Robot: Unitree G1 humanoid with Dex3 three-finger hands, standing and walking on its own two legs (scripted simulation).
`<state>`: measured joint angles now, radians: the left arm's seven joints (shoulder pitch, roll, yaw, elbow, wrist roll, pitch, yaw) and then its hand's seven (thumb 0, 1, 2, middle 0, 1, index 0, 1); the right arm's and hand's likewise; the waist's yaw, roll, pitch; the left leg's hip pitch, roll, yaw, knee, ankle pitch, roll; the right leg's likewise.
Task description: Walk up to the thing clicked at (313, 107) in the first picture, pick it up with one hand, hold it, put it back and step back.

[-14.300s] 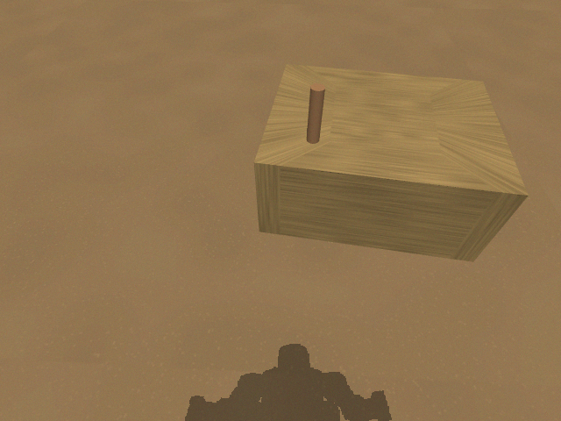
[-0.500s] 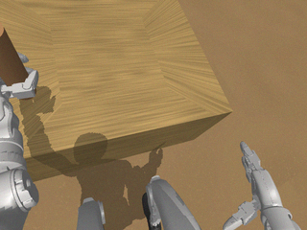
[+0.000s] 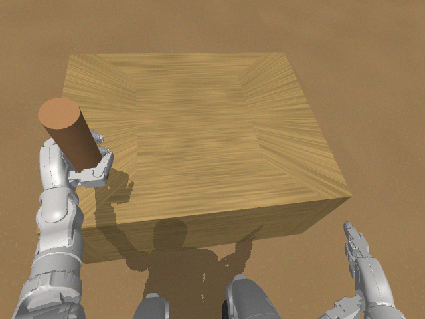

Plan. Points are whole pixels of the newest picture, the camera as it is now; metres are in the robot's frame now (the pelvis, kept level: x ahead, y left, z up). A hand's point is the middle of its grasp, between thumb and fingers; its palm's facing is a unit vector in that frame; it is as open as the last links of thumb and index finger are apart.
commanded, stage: lift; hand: left
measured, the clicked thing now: (82, 150) +0.41 +0.20 +0.07
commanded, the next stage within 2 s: hold in 0.46 s
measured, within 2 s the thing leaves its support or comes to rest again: neither
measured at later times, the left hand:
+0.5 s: hand (89, 163) +0.39 +0.18 +0.06, palm faces +0.17 -0.99 +0.00, open 6.6 cm
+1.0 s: hand (90, 167) +0.37 +0.18 +0.08, palm faces +0.18 -0.98 +0.01, open 6.6 cm
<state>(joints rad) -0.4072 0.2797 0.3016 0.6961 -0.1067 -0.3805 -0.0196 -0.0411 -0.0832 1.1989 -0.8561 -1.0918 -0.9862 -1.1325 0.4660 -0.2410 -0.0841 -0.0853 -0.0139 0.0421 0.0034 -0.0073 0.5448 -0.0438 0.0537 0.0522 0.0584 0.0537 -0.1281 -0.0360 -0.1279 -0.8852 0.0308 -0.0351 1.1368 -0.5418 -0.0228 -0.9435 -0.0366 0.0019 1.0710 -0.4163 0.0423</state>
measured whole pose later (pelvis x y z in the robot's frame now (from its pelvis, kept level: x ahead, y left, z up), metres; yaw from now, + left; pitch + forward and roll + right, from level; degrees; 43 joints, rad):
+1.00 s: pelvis +0.02 +0.00 +0.03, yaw +0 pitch +11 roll +0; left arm -0.15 0.18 0.20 0.39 -0.15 -0.29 0.01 -0.04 -0.09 1.20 -0.86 -1.09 -0.99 -1.13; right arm 0.44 -0.22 -0.09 0.06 0.01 0.07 -0.02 -0.01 0.54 -0.04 0.05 0.05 0.06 0.05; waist -0.05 -0.02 -0.11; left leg -0.66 0.02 -0.02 0.97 -0.50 -0.03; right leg -0.73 -0.05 0.01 0.95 -0.40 0.04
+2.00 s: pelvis +0.02 +0.00 +0.04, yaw +0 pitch +9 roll +0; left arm -0.13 0.16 0.17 0.35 -0.15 -0.25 0.03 -0.04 -0.08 1.20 -0.86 -1.09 -0.99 -1.13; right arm 0.39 -0.21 -0.09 0.18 0.01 0.04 -0.03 -0.01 0.54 -0.05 0.05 0.05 0.06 0.05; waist -0.04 -0.02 -0.10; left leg -0.60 0.02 -0.01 0.92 -0.48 -0.02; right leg -0.68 -0.05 0.01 0.90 -0.38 0.04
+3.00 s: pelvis +0.02 +0.00 +0.04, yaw +0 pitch +10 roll +0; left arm -0.11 0.17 0.17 0.35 -0.14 -0.29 0.02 -0.04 -0.08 1.19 -0.86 -1.09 -0.99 -1.14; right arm 0.40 -0.21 -0.10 0.16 0.01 0.05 -0.03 -0.01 0.54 -0.05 0.05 0.05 0.06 0.05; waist -0.04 -0.02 -0.10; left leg -0.60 0.02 -0.02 0.91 -0.49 -0.02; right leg -0.67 -0.05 0.01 0.89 -0.39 0.04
